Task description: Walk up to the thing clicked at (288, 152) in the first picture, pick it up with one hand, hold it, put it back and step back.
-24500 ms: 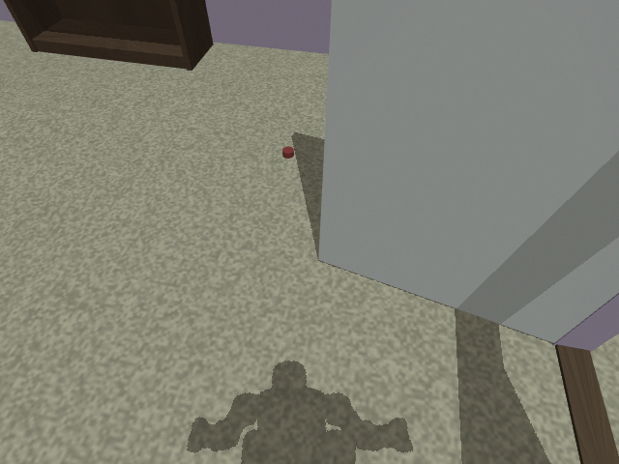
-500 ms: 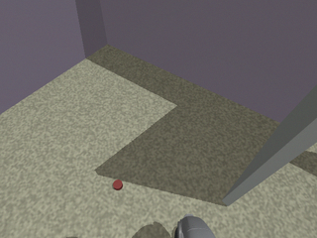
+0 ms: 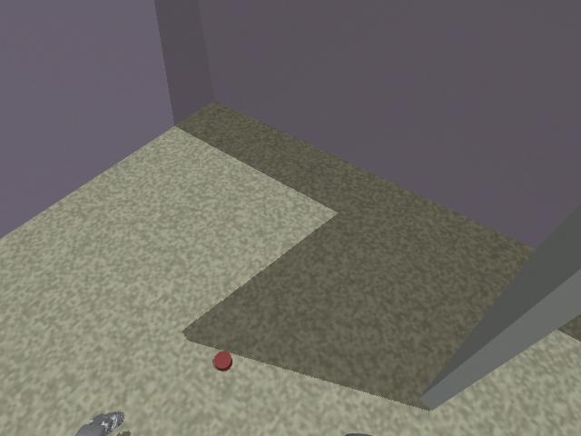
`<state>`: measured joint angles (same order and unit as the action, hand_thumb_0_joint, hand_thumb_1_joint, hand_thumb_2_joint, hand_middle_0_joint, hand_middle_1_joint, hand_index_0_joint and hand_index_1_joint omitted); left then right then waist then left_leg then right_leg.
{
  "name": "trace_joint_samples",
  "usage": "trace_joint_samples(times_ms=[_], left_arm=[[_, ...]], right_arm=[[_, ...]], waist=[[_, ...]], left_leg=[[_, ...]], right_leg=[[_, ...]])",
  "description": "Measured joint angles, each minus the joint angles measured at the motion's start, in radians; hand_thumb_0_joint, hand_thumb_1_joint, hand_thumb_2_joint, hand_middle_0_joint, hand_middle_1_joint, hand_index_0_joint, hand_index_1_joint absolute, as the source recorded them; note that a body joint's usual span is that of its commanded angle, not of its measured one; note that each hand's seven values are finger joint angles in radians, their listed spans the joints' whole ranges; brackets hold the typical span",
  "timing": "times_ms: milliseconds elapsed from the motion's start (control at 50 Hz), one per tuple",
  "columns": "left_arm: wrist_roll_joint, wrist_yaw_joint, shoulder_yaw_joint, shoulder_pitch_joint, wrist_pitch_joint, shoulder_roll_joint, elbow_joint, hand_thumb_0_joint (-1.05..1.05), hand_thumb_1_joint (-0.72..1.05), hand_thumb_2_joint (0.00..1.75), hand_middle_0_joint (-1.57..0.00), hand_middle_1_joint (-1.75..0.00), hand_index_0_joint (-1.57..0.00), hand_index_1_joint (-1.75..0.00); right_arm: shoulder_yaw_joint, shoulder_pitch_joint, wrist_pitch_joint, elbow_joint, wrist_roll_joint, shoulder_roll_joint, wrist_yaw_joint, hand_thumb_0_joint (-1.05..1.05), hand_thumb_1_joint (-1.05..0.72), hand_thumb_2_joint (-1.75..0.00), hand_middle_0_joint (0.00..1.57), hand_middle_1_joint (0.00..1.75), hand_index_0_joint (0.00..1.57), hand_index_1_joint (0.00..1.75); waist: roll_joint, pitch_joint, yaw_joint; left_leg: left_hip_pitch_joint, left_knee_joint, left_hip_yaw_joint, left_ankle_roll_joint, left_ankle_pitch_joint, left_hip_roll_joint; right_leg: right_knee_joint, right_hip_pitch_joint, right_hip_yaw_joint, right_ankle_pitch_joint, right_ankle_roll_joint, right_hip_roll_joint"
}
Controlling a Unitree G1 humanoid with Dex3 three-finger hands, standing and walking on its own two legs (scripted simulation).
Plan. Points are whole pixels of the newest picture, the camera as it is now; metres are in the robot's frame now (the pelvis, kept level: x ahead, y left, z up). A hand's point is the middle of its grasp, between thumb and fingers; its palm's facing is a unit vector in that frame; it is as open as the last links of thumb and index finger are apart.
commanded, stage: walk up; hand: left
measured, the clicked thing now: (223, 361) +0.44 +0.22 -0.75
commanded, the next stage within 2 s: none
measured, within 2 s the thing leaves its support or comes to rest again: neither
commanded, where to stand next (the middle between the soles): +0.05 +0.00 m, yaw +0 degrees
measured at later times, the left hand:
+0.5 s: hand out of the picture +0.09 +0.25 -0.14, palm faces +0.04 -0.94 -0.33, open 7.4 cm
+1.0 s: hand out of the picture +0.11 +0.25 -0.15, palm faces +0.04 -0.94 -0.34, open 7.4 cm
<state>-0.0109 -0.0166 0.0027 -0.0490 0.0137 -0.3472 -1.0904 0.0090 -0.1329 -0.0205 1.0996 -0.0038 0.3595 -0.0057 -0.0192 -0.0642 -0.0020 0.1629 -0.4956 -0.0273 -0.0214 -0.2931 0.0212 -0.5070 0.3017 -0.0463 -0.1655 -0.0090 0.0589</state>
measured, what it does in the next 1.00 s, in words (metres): stands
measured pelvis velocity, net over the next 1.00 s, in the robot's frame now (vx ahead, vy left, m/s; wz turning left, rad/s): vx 0.01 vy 0.00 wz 0.02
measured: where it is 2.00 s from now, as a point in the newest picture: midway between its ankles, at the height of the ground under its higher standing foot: outside the picture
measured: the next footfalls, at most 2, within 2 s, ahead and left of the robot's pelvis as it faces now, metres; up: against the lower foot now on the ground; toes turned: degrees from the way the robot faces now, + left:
right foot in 1.64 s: +0.02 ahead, -0.14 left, +0.00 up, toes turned -3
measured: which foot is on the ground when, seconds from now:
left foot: down 0.00-1.00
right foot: down 0.00-1.00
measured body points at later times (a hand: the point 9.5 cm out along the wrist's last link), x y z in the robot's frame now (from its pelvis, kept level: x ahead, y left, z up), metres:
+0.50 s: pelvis +0.01 +0.00 +0.01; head +0.02 -0.01 +0.46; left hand +0.09 +0.30 -0.12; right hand +0.10 -0.30 -0.13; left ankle -0.02 +0.13 -0.74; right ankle +0.07 -0.13 -0.74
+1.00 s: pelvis +0.01 +0.00 +0.01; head +0.04 +0.00 +0.45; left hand +0.11 +0.30 -0.12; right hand +0.10 -0.31 -0.13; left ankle -0.01 +0.13 -0.73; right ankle +0.07 -0.13 -0.73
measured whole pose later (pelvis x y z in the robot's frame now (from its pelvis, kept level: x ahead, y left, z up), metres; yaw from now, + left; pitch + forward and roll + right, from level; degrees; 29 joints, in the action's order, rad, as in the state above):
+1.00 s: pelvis +0.01 +0.00 +0.01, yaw +1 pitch -2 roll +0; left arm -0.01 -0.01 0.04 -0.02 -0.01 -0.35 -1.10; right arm -0.03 -0.08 0.02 1.10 -0.01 0.37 0.00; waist 0.00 -0.10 0.00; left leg 0.14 -0.43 0.00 -0.03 -0.26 0.03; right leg -0.42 0.26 -0.07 -0.13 0.00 0.06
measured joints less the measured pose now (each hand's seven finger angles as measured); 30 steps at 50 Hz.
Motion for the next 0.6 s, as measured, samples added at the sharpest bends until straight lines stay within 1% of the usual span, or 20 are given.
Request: trace_joint_samples(times_ms=[260,440,600], left_arm=[[0.008,-0.002,0.010,-0.006,-0.005,-0.007,-0.085,0.01,0.90,0.89,-0.21,-0.30,-0.20,-0.30],[0.009,-0.002,0.016,-0.012,-0.006,0.003,-0.097,0.01,0.90,0.89,-0.21,-0.30,-0.20,-0.30],[0.014,-0.001,0.021,-0.011,-0.005,0.012,-0.093,0.01,0.90,0.89,-0.21,-0.30,-0.20,-0.30]], right_arm=[[-0.012,0.047,0.011,0.052,0.002,0.013,-0.001,0.01,-0.90,-0.90,0.20,0.30,0.20,0.30],[-0.013,0.049,0.015,0.061,0.002,0.000,-0.001,0.01,-0.90,-0.90,0.20,0.30,0.20,0.30],[-0.016,0.045,0.017,0.059,0.003,-0.009,-0.001,0.01,-0.90,-0.90,0.20,0.30,0.20,0.30]], waist=[[0.016,0.011,-0.012],[0.021,0.015,-0.016],[0.026,0.014,-0.011]], left_leg=[[-0.063,0.115,0.009,-0.004,0.051,0.006],[-0.088,0.155,0.014,-0.006,0.066,0.004],[-0.092,0.163,0.018,-0.007,0.066,0.008]], right_leg=[[0.123,-0.072,-0.015,0.050,-0.001,-0.009],[0.148,-0.093,-0.021,0.054,-0.002,-0.008],[0.158,-0.100,-0.026,0.055,0.000,-0.011]])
